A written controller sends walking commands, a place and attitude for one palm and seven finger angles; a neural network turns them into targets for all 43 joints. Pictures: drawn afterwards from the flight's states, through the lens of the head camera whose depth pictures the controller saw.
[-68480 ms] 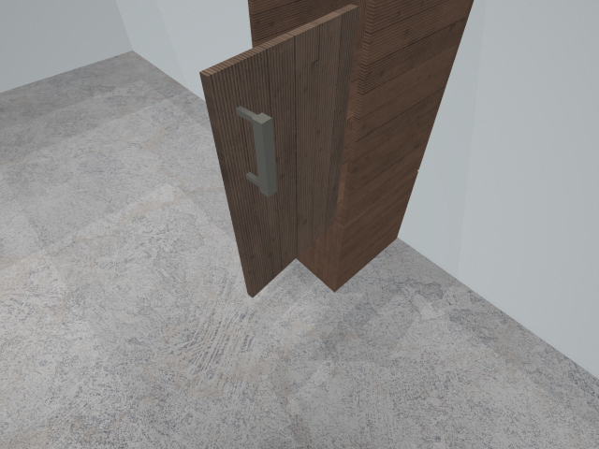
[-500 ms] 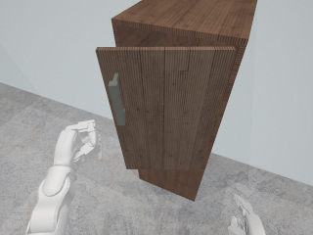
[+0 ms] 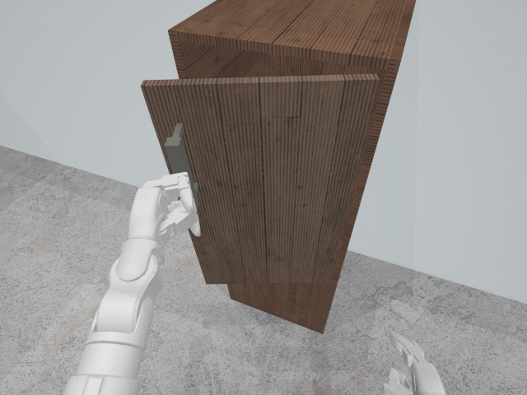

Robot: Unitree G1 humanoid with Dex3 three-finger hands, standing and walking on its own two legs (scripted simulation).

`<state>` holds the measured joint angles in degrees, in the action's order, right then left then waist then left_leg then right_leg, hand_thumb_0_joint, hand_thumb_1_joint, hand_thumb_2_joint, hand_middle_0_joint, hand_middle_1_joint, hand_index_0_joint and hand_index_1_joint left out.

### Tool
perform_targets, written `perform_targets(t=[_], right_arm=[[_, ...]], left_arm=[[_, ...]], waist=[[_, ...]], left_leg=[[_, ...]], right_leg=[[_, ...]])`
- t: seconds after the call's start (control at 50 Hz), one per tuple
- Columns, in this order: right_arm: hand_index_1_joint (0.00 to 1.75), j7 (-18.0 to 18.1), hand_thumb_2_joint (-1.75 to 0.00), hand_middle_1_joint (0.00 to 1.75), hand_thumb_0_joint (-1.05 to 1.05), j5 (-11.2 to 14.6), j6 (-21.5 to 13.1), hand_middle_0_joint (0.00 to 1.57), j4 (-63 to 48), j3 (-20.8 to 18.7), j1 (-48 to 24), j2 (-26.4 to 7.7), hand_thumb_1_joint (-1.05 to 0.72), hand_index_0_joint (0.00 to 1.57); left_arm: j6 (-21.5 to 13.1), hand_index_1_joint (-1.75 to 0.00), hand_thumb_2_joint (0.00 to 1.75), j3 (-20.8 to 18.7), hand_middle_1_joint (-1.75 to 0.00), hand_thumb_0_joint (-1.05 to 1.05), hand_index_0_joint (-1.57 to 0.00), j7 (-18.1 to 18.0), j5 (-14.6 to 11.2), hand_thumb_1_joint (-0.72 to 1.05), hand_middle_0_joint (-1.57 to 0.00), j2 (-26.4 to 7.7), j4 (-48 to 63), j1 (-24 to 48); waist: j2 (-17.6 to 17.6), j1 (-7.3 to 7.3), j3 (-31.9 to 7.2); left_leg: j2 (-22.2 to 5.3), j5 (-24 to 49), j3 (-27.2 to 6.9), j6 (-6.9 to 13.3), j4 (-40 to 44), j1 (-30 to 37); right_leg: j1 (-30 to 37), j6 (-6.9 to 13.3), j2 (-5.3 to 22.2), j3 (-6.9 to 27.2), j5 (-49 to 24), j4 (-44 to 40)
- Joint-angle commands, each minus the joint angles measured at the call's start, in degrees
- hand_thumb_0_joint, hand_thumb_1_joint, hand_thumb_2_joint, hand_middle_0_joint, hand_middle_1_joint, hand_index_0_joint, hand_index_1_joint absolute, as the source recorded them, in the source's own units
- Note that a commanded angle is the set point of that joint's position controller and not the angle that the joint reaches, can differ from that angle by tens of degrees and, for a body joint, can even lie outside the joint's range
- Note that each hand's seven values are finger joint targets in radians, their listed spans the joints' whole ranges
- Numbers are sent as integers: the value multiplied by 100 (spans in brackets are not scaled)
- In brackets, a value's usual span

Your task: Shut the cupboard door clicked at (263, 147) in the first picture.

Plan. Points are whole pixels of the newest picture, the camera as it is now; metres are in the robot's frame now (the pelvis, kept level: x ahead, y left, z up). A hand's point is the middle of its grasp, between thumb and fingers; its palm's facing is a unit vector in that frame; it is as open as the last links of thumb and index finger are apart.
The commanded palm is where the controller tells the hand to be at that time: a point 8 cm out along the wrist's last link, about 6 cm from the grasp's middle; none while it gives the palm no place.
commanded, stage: bring the fist close to the handle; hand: left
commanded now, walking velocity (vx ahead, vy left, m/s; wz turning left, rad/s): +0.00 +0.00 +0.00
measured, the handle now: (185, 169) +0.44 +0.17 +0.12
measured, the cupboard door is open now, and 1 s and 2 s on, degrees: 22 18 0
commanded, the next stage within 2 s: push the door shut along its arc in 0.48 s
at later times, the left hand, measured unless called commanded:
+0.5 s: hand (200, 207) +0.35 +0.12 +0.13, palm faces +0.06 -1.00 -0.02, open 3.1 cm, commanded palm +0.32 +0.17 +0.12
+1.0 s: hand (202, 188) +0.39 +0.13 +0.12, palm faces -0.02 -1.00 -0.04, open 3.2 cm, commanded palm +0.38 +0.17 +0.12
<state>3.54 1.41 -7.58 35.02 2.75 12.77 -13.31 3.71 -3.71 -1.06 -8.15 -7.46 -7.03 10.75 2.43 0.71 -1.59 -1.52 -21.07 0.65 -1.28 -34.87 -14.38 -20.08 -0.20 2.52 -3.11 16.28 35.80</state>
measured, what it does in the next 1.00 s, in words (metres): stands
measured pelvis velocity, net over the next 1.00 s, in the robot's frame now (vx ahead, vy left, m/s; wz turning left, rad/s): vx -0.01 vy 0.00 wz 0.00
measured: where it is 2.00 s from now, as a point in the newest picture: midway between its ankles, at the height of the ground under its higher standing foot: outside the picture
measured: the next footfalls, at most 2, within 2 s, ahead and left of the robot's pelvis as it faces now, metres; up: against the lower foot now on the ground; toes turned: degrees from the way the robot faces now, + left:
none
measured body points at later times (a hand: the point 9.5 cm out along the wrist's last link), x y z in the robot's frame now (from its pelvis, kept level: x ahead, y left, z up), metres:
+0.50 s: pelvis -0.01 +0.00 +0.00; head -0.01 -0.02 +0.45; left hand +0.34 +0.17 +0.13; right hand +0.15 -0.24 -0.10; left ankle -0.03 +0.13 -0.73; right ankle +0.03 -0.12 -0.73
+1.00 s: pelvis -0.01 +0.00 +0.00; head +0.00 -0.01 +0.45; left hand +0.39 +0.18 +0.13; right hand +0.12 -0.24 -0.11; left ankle -0.03 +0.13 -0.73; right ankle +0.03 -0.12 -0.73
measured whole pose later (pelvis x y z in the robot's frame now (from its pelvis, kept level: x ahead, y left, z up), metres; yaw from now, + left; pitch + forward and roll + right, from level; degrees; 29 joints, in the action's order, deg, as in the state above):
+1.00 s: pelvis -0.01 +0.00 +0.00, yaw +0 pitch +3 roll +0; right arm 4.4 2.2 -5.6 37.8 1.9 14.9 -14.3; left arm -5.6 -6.0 3.5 -8.8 -11.1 -35.4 31.1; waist 1.8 -1.2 -1.2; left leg -1.0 -19.9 0.6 -0.9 -35.8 -18.5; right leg -23.8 -0.4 3.0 -3.0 14.8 35.9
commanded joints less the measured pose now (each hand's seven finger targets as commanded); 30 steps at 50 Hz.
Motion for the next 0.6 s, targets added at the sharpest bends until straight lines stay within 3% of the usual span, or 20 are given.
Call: perform_targets(t=[0.0,0.04,0.1,0.16,0.22,0.24,0.28,0.3,0.32,0.42,0.46,0.48,0.5,0.52,0.58], right_arm=[[30,33,-90,30,0,-6,-220,20,-879,-261,-532,-589,-90,20],[30,30,-90,30,0,13,-205,20,-851,-253,-521,-568,-90,20],[30,43,-90,30,0,-11,-156,20,-829,-286,-477,-624,-90,20],[30,21,-90,30,0,11,-114,20,-888,-280,-520,-581,-90,20],[30,22,-90,30,0,22,-93,20,-900,-298,-514,-597,-90,20],[30,11,-90,30,0,24,-99,20,-931,-297,-537,-582,-90,20],[30,11,-90,30,0,29,-137,20,-913,-298,-503,-587,-90,20],[30,27,-90,30,0,30,-130,20,-895,-317,-482,-621,-90,20],[30,24,-90,30,0,33,-128,20,-891,-310,-503,-615,-90,20],[30,56,-90,30,0,35,-143,20,-843,-300,-499,-615,-90,20],[30,53,-90,30,0,27,-161,20,-844,-295,-504,-604,-90,20],[30,50,-90,30,0,23,-164,20,-831,-290,-498,-599,-90,20],[30,66,-90,30,0,15,-139,20,-795,-297,-477,-639,-90,20],[30,54,-90,30,0,20,-127,20,-819,-283,-515,-610,-90,20],[30,29,-90,30,0,10,-121,20,-812,-284,-476,-599,-90,20]], left_arm=[[-467,-150,90,-334,-150,0,-130,-61,-14,90,-130,-618,1016,2014],[-486,-150,90,-88,-150,0,-130,-68,4,90,-130,-395,895,2456],[-491,-150,90,-548,-150,0,-130,-113,-6,90,-130,-803,513,2208],[-584,-150,90,-518,-150,0,-130,-63,-12,90,-130,-750,597,2247],[-672,-150,90,-575,-150,0,-130,-49,-26,90,-130,-834,580,2325],[-715,-150,90,-415,-150,0,-130,-30,-20,90,-130,-669,685,2343],[-757,-150,90,-265,-150,0,-130,-22,-44,90,-130,-514,716,2438],[-768,-150,90,-439,-150,0,-130,-42,-43,90,-130,-715,598,2359],[-777,-150,90,-320,-150,0,-130,-37,-26,90,-130,-632,670,2472],[-750,-150,90,-141,-150,0,-130,-106,22,90,-130,-502,553,2837],[-762,-150,90,-126,-150,0,-130,-145,33,90,-130,-456,579,2848],[-751,-150,90,-192,-150,0,-130,-162,20,90,-130,-483,463,2798],[-746,-150,90,-398,-150,0,-130,-201,32,90,-130,-715,270,2713],[-764,-150,90,-232,-150,0,-130,-193,34,90,-130,-537,363,2818],[-782,-150,90,-191,-150,0,-130,-209,76,90,-130,-466,255,2856]], waist=[[-547,14,-1319],[-428,-95,-1212],[-656,59,-1357],[-481,102,-1486],[-555,65,-1386],[-421,48,-1410],[-483,-17,-1356],[-640,-17,-1287],[-441,-48,-1301],[-412,-126,-1229],[-324,-75,-1368],[-382,-44,-1351],[-643,-42,-1275],[-506,-64,-1292],[-445,-38,-1327]], left_leg=[[232,1609,143,170,444,-90],[240,1477,149,170,451,-85],[249,1466,162,179,461,-187],[258,1567,208,170,504,-163],[239,1466,217,181,521,-186],[244,1486,230,182,532,-120],[243,1432,202,184,528,-97],[229,1354,198,197,520,-146],[236,1298,205,193,537,-112],[233,1049,143,197,571,-79],[235,1137,127,181,576,-35],[235,1156,116,176,583,-67],[219,1111,111,188,582,-146],[222,1093,129,184,601,-129],[222,1241,127,172,600,-101]], right_leg=[[1017,73,-160,-3,-1574,-427],[853,69,-155,6,-1448,-460],[1064,64,-150,50,-1454,-491],[1176,95,-138,60,-1611,-456],[1136,73,-143,78,-1495,-514],[1105,84,-152,68,-1520,-508],[1005,77,-174,36,-1475,-507],[1009,57,-175,56,-1342,-558],[944,65,-164,64,-1266,-557],[750,68,-174,43,-890,-604],[808,93,-185,21,-990,-541],[822,99,-186,13,-1020,-537],[862,75,-184,26,-940,-579],[824,74,-169,33,-926,-577],[841,105,-184,8,-1125,-513]])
